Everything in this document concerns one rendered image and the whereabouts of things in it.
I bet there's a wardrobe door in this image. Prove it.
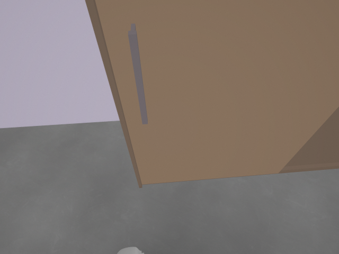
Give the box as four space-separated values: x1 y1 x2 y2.
95 0 339 185
285 107 339 167

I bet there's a handle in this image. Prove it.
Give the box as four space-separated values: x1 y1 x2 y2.
128 24 148 124

